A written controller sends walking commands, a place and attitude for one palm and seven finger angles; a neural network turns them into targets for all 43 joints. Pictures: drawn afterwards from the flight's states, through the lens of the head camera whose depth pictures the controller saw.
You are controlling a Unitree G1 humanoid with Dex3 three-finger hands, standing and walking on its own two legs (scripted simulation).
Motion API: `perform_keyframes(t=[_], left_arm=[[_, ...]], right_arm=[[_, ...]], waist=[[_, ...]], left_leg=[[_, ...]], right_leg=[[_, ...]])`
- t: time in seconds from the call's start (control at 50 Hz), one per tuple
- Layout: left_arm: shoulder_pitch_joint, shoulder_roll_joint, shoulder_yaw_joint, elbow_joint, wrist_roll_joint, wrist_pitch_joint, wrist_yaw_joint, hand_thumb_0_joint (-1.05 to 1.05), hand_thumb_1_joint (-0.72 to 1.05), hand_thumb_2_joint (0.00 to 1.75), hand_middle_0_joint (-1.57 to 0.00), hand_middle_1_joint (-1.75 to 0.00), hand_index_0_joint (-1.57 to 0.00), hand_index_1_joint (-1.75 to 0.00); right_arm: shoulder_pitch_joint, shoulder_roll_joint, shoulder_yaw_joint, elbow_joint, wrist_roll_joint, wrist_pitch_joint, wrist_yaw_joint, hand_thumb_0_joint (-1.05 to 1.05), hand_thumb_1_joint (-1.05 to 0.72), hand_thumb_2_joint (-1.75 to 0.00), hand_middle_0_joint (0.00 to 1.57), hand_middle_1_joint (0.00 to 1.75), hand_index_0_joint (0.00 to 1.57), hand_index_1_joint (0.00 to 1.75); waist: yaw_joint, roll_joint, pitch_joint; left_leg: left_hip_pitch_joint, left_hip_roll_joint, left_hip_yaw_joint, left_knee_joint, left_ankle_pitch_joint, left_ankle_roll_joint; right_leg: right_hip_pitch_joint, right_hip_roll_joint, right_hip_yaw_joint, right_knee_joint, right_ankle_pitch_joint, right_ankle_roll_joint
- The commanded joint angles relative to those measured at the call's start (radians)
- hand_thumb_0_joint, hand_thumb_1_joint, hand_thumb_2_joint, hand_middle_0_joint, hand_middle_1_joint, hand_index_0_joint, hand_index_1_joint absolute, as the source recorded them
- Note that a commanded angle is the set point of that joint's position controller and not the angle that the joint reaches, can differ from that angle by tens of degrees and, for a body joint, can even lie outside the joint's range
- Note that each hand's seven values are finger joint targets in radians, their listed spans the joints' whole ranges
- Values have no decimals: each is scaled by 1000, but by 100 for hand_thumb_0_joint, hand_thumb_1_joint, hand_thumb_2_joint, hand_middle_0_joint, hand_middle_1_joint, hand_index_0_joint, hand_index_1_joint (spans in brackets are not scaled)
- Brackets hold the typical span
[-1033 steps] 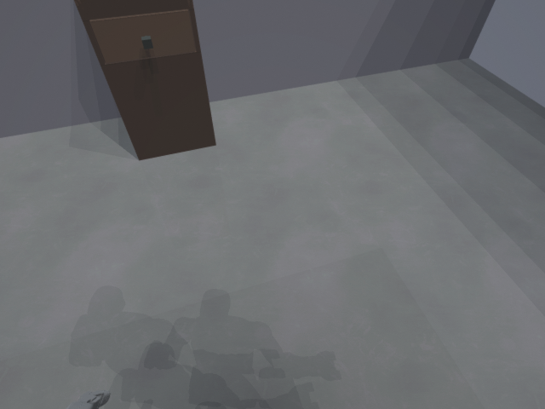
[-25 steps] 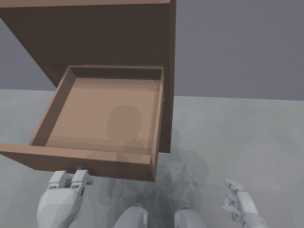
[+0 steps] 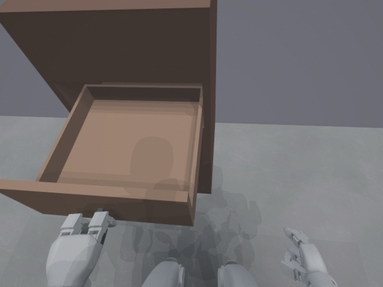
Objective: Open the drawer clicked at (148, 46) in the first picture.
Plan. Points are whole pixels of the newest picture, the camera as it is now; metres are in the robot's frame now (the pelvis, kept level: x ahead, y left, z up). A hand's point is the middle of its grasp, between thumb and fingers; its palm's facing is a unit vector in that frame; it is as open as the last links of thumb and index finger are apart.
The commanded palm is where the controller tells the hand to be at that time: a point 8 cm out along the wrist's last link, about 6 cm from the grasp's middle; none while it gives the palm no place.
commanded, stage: lift the hand off the handle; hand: left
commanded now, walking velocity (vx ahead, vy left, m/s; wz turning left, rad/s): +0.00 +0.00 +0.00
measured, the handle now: (96, 226) +0.24 +0.23 -0.02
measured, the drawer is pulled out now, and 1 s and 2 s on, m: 0.30 0.30 0.30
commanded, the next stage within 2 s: none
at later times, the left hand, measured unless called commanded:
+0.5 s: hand (88, 251) +0.19 +0.22 -0.02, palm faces -0.07 -0.10 -0.99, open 13.9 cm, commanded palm +0.17 +0.22 +0.04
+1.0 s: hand (77, 248) +0.19 +0.23 +0.02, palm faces -0.04 -0.11 -0.99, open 13.9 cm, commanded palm +0.17 +0.23 +0.08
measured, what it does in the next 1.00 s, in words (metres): stands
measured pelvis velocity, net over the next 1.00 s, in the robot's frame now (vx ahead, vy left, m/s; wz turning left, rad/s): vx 0.01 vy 0.02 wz -0.02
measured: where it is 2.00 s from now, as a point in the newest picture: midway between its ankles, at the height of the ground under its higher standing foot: outside the picture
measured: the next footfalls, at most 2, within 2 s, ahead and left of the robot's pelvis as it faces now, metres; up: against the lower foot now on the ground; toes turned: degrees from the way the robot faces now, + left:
none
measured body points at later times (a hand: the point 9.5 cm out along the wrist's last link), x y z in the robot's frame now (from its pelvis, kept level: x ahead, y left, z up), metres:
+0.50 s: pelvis +0.00 +0.01 +0.02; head +0.07 -0.03 +0.46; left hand +0.19 +0.23 +0.04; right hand +0.19 -0.22 -0.10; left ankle +0.01 +0.12 -0.63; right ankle +0.02 -0.06 -0.63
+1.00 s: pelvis +0.01 +0.02 +0.03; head +0.06 -0.02 +0.48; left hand +0.19 +0.23 +0.07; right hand +0.21 -0.21 -0.07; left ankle +0.01 +0.12 -0.63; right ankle +0.02 -0.06 -0.63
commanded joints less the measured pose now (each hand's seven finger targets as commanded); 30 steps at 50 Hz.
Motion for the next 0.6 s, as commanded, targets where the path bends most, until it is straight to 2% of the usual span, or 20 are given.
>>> perform_keyframes(t=[0.0, 0.02, 0.04, 0.06, 0.08, 0.12, 0.14, 0.16, 0.22, 0.24, 0.26, 0.32, 0.34, 0.36, 0.44, 0.46, 0.48, 0.52, 0.54, 0.58], left_arm=[[42, 174, 137, -121, -8, 22, 45, 0, -50, 30, -30, -120, -30, -120], [20, 172, 136, -109, -13, 31, 44, 0, -50, 30, -30, -120, -30, -120], [1, 182, 143, -106, -4, 32, 47, 0, -50, 30, -30, -120, -30, -120], [-5, 153, 109, -114, -13, 40, 44, 0, -50, 30, -30, -120, -30, -120], [-27, 168, 120, -113, -8, 45, 45, 0, -50, 30, -30, -120, -30, -120], [-50, 147, 91, -115, -19, 57, 39, 0, -50, 30, -30, -120, -30, -120], [-45, 161, 103, -111, -14, 58, 39, 0, -50, 30, -30, -120, -30, -120], [-50, 137, 69, -126, -18, 61, 36, 0, -50, 30, -30, -120, -30, -120], [-47, 157, 87, -137, -21, 69, 35, 0, -50, 30, -30, -120, -30, -120], [-57, 147, 64, -150, -20, 71, 32, 0, -50, 30, -30, -120, -30, -120], [-42, 161, 82, -161, -21, 71, 34, 0, -50, 30, -30, -120, -30, -120], [-2, 147, 66, -184, -26, 78, 29, 0, -50, 30, -30, -120, -30, -120], [4, 139, 56, -177, -23, 81, 26, 0, -50, 30, -30, -120, -30, -120], [-1, 119, 29, -177, -29, 87, 21, 0, -50, 30, -30, -120, -30, -120], [1, 150, 66, -175, -28, 90, 20, 0, -50, 30, -30, -120, -30, -120], [23, 148, 64, -178, -31, 89, 20, 0, -50, 30, -30, -120, -30, -120], [9, 143, 54, -192, -26, 88, 18, 0, -50, 30, -30, -120, -30, -120], [36, 147, 59, -208, -35, 85, 12, 0, -50, 30, -30, -120, -30, -120], [44, 144, 55, -205, -35, 84, 9, 0, -50, 30, -30, -120, -30, -120], [46, 131, 36, -227, -34, 82, 3, 0, -50, 30, -30, -120, -30, -120]], right_arm=[[-70, -89, -32, -147, 2, -46, -12, 0, -90, -90, 20, 30, 20, 30], [-72, -89, -28, -148, 4, -46, -13, 0, -90, -90, 20, 30, 20, 30], [-65, -92, -31, -142, 4, -42, -13, 0, -90, -90, 20, 30, 20, 30], [-67, -94, -33, -147, 5, -43, -14, 0, -90, -90, 20, 30, 20, 30], [-63, -94, -34, -143, 6, -43, -14, 0, -90, -90, 20, 30, 20, 30], [-63, -98, -32, -147, 8, -44, -18, 0, -90, -90, 20, 30, 20, 30], [-58, -98, -33, -145, 9, -43, -18, 0, -90, -90, 20, 30, 20, 30], [-58, -102, -35, -150, 11, -45, -19, 0, -90, -90, 20, 30, 20, 30], [-56, -102, -30, -155, 11, -44, -19, 0, -90, -90, 20, 30, 20, 30], [-57, -100, -30, -154, 12, -44, -19, 0, -90, -90, 20, 30, 20, 30], [-52, -101, -33, -157, 13, -43, -20, 0, -90, -90, 20, 30, 20, 30], [-51, -100, -27, -171, 12, -45, -15, 0, -90, -90, 20, 30, 20, 30], [-47, -99, -27, -168, 12, -43, -12, 0, -90, -90, 20, 30, 20, 30], [-51, -101, -27, -172, 15, -42, -13, 0, -90, -90, 20, 30, 20, 30], [-46, -101, -25, -172, 15, -43, -11, 0, -90, -90, 20, 30, 20, 30], [-46, -102, -27, -178, 19, -43, -13, 0, -90, -90, 20, 30, 20, 30], [-44, -103, -26, -177, 15, -42, -8, 0, -90, -90, 20, 30, 20, 30], [-49, -103, -22, -187, 18, -43, -5, 0, -90, -90, 20, 30, 20, 30], [-41, -101, -24, -184, 16, -42, -3, 0, -90, -90, 20, 30, 20, 30], [-43, -103, -25, -190, 13, -42, 2, 0, -90, -90, 20, 30, 20, 30]], waist=[[7, -47, -221], [-4, -60, -215], [-3, -67, -224], [-11, -59, -216], [-11, -68, -218], [-24, -69, -216], [-16, -75, -235], [-21, -51, -220], [-17, -58, -239], [-22, -48, -236], [-12, -50, -236], [-14, -38, -239], [-15, -46, -231], [-21, -47, -191], [-17, -76, -197], [-9, -54, -172], [-14, -50, -187], [-7, -23, -185], [-10, -46, -193], [-15, -38, -170]], left_leg=[[99, -26, -29, -85, 182, 27], [100, -24, -30, -90, 182, 31], [113, -23, -31, -88, 179, 28], [108, -21, -30, -91, 166, 32], [117, -20, -29, -92, 161, 30], [127, -18, -32, -101, 160, 36], [135, -20, -30, -101, 161, 33], [149, -18, -35, -110, 162, 36], [169, -17, -35, -123, 180, 36], [180, -18, -31, -126, 180, 36], [192, -17, -34, -135, 185, 35], [233, -16, -37, -157, 217, 37], [237, -16, -35, -161, 220, 34], [231, -13, -39, -170, 204, 36], [235, -14, -31, -181, 195, 35], [239, -14, -34, -191, 196, 34], [260, -13, -32, -193, 206, 33], [278, -14, -34, -206, 226, 36], [282, -15, -30, -203, 230, 35], [300, -14, -33, -210, 234, 33]], right_leg=[[257, -55, 184, -249, 311, 32], [256, -55, 175, -255, 311, 32], [225, -49, 176, -249, 282, 34], [238, -55, 164, -259, 271, 36], [220, -53, 171, -264, 249, 38], [228, -55, 153, -272, 249, 37], [222, -51, 164, -269, 235, 39], [226, -51, 151, -273, 240, 35], [237, -50, 144, -274, 255, 35], [237, -51, 144, -279, 257, 37], [245, -48, 141, -280, 255, 35], [259, -46, 130, -287, 293, 30], [251, -44, 123, -286, 289, 33], [255, -47, 115, -300, 275, 32], [275, -48, 138, -321, 274, 36], [287, -47, 131, -324, 280, 30], [272, -47, 135, -325, 283, 31], [295, -47, 130, -330, 309, 25], [298, -45, 135, -329, 314, 29], [284, -45, 142, -341, 314, 27]])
